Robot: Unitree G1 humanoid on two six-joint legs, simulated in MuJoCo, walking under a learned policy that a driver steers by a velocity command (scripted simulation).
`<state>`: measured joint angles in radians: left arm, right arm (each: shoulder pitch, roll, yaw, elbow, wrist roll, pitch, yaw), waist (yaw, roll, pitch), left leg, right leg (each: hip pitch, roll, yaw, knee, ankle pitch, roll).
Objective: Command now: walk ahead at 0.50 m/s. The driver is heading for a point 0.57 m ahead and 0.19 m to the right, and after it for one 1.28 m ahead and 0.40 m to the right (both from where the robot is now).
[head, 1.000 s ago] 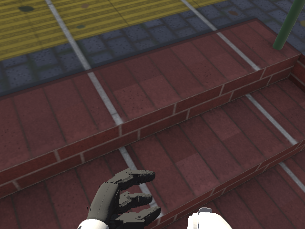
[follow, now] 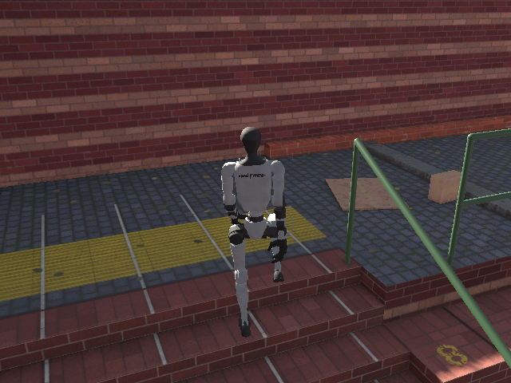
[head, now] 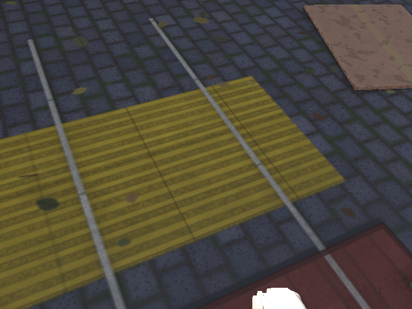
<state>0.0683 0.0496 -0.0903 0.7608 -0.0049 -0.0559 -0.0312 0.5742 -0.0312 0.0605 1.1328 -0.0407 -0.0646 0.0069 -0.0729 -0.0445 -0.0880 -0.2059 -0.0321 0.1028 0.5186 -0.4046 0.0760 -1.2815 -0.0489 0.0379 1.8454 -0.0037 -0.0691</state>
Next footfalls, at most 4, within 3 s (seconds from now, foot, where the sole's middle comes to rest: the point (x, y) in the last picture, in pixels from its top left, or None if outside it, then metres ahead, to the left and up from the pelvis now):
0.18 right None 0.33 -0.12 -0.62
0.78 left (174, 253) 0.65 0.04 -0.62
1.30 right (281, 214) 0.78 -0.31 -0.62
1.86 left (263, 133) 1.17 -0.32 -0.62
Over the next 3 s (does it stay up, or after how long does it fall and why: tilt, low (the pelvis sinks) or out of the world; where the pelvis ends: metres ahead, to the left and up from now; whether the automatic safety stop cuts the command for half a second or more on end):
stays up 1.25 -0.42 0.15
